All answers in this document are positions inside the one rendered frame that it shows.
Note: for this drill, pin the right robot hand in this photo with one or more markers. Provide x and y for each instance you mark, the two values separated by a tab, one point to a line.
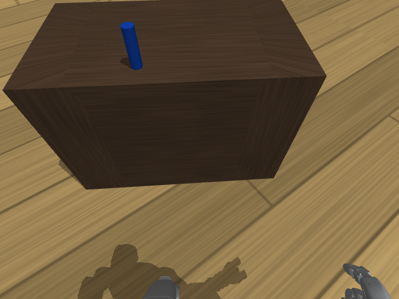
372	288

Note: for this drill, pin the can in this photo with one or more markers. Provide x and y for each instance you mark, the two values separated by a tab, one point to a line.
131	43

